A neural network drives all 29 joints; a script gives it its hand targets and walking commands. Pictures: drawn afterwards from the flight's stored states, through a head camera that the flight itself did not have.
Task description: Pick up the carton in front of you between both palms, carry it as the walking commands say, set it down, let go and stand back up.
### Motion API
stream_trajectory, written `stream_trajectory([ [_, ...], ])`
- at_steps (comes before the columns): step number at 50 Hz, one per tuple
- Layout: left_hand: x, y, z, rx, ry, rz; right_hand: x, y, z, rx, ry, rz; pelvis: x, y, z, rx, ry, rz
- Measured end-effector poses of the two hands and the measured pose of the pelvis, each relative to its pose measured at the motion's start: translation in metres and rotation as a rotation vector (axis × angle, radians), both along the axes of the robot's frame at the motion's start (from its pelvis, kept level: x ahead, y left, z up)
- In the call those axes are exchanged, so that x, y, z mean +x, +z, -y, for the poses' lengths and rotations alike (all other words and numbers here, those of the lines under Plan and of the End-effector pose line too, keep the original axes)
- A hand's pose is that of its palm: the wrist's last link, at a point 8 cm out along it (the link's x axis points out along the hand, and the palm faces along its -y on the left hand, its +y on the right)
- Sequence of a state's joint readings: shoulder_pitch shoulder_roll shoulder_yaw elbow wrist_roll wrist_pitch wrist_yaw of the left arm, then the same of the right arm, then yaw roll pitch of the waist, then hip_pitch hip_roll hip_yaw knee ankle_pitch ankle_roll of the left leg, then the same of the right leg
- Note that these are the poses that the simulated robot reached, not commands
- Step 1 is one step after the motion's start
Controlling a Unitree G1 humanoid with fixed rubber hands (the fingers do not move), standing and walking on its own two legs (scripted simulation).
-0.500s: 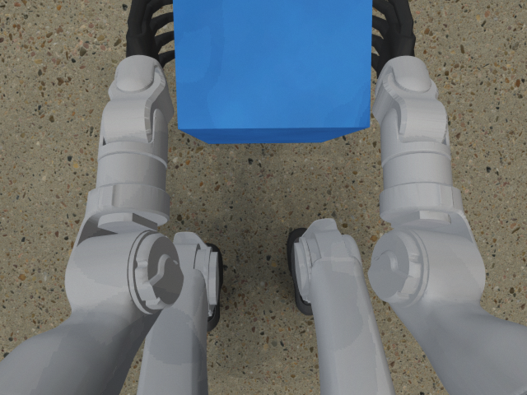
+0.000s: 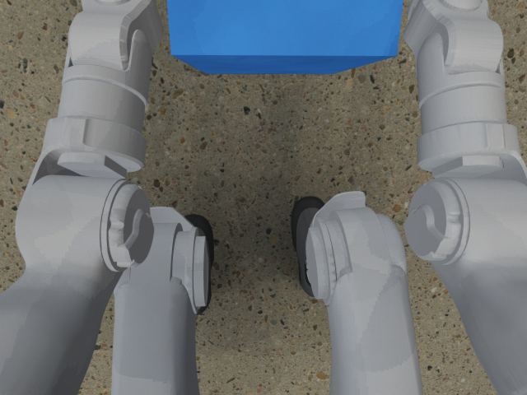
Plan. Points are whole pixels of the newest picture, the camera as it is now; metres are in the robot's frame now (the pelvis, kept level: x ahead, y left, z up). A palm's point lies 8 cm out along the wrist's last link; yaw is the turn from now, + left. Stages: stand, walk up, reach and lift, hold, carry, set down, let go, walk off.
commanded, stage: set down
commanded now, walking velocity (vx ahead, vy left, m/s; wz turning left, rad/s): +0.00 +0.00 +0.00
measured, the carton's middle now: out of the picture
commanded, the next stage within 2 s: none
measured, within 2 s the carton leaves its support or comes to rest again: rests again in 0.28 s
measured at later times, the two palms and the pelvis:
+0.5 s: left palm out of the picture +0.56 +0.09 -0.18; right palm out of the picture +0.52 -0.22 -0.18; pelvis -0.01 +0.00 -0.02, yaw +0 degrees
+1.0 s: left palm out of the picture +0.56 +0.09 -0.19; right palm out of the picture +0.52 -0.22 -0.19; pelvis -0.02 +0.01 -0.02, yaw -1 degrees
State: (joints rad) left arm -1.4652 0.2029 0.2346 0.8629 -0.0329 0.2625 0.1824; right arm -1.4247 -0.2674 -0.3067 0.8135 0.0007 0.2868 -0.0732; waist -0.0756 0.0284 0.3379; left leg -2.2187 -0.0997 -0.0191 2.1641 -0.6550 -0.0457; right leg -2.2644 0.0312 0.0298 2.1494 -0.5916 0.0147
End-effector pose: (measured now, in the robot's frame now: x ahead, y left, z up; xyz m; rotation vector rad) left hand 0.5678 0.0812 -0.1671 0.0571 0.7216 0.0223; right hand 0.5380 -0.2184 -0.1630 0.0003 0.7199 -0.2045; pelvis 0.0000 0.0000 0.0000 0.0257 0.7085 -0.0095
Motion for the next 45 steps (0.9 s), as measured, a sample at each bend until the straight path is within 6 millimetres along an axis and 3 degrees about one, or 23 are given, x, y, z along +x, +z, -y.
stream_trajectory([
  [7,-0.001,-0.002,-0.002,0.002,-0.007,-0.012,-0.001,0.0,-0.001,0.007,0.01,-0.012,0.0,-0.008,-0.001,-0.005,0.003,0.014],
  [19,-0.01,-0.017,-0.005,-0.006,-0.031,-0.035,-0.014,-0.018,-0.002,0.007,0.027,-0.035,-0.01,-0.015,-0.003,-0.019,0.014,0.079],
  [45,-0.011,-0.023,-0.011,-0.065,-0.086,-0.008,-0.016,-0.024,0.003,0.066,0.069,-0.009,-0.017,-0.023,-0.006,-0.029,0.01,0.168],
])
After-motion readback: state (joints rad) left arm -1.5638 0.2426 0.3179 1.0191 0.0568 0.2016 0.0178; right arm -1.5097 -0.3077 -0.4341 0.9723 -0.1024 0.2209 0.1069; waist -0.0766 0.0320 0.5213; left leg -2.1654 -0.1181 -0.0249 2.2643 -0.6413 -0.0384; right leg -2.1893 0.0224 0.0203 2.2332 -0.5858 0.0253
